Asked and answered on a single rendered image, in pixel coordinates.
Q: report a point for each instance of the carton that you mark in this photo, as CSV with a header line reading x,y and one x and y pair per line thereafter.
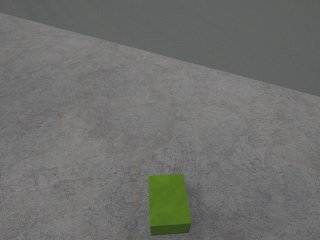
x,y
168,205

